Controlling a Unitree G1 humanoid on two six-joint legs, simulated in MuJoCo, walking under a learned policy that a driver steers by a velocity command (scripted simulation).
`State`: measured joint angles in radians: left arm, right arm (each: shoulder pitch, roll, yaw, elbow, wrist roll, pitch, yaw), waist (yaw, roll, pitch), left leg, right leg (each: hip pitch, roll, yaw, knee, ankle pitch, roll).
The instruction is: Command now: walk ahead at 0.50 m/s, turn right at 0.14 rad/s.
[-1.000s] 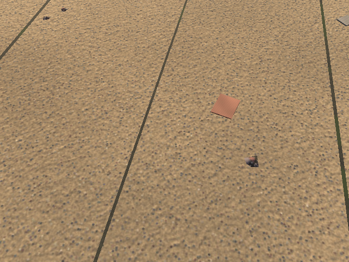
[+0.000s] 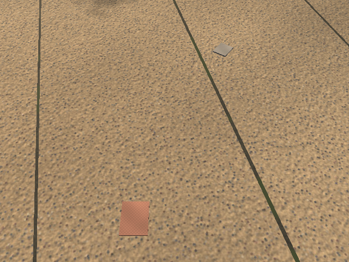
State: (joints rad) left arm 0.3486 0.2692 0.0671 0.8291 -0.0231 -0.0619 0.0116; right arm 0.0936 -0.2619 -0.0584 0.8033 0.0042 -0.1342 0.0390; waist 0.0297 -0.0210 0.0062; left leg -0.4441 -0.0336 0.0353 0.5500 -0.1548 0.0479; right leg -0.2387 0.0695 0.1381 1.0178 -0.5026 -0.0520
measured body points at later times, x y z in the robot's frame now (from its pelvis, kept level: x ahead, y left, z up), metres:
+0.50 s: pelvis +0.27 -0.04 +0.00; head +0.31 -0.04 +0.45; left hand +0.51 +0.19 -0.07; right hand +0.25 -0.32 -0.14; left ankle +0.10 +0.10 -0.70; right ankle +0.38 -0.14 -0.73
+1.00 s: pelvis +0.53 +0.02 -0.01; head +0.56 +0.03 +0.44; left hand +0.47 +0.30 -0.14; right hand +0.80 -0.16 -0.10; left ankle +0.62 +0.14 -0.73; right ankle +0.39 -0.15 -0.72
